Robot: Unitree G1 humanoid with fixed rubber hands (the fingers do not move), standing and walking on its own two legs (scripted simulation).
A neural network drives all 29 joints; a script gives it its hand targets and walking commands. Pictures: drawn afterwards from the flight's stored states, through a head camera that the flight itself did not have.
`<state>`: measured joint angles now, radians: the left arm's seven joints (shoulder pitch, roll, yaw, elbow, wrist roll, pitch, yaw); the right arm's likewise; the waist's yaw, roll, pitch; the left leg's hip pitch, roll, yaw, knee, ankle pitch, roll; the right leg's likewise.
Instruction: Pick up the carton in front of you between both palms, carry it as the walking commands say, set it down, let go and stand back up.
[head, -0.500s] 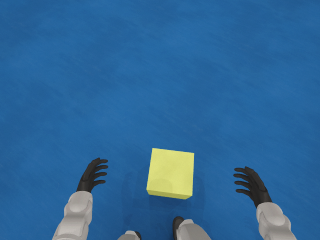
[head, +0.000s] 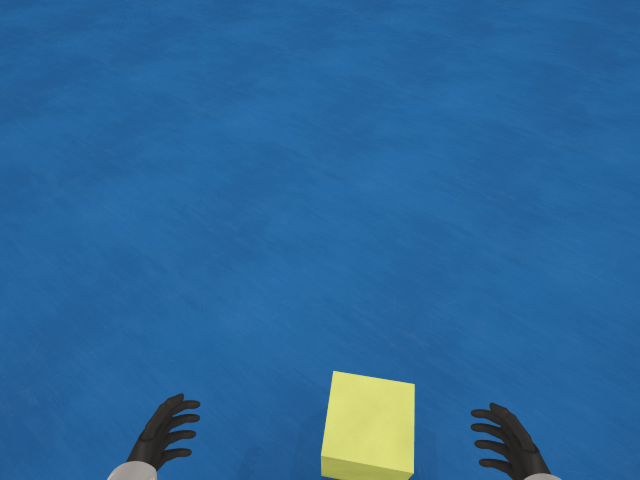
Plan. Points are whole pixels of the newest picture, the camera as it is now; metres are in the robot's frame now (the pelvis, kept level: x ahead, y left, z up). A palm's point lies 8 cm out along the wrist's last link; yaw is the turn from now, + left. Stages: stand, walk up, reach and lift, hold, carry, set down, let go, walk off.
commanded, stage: let go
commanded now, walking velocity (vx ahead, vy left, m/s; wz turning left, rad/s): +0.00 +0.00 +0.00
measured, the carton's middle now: (366, 431) +0.35 -0.09 -0.65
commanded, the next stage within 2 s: stand in 0.16 s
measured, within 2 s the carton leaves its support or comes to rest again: neither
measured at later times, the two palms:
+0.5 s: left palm out of the picture +0.15 +0.22 -0.13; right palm out of the picture +0.09 -0.32 -0.11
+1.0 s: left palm (184, 471) +0.16 +0.21 -0.14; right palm out of the picture +0.03 -0.32 -0.13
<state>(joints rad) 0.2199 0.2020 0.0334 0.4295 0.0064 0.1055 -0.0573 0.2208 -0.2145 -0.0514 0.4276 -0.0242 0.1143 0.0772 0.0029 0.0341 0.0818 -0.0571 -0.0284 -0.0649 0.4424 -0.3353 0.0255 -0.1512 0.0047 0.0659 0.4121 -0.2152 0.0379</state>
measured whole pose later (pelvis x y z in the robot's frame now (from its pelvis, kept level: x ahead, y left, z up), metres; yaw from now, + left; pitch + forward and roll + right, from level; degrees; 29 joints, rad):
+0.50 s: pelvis +0.03 -0.03 -0.03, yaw -7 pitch +5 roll -1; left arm 0.33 0.26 0.03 0.73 0.03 -0.05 0.01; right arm 0.35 -0.30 -0.04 0.60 -0.02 0.00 -0.06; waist -0.03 0.02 -0.08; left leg -0.23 0.06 0.05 0.67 -0.52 -0.03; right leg -0.41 0.11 0.14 0.72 -0.38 -0.01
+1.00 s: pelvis +0.03 -0.03 -0.03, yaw -11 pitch +3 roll +0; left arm 0.32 0.26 0.01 0.74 0.02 0.00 0.03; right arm 0.39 -0.30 -0.02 0.67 -0.02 0.05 -0.06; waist -0.03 0.00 -0.06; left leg -0.18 0.06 0.12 0.67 -0.54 -0.03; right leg -0.42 0.12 0.19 0.78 -0.41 -0.02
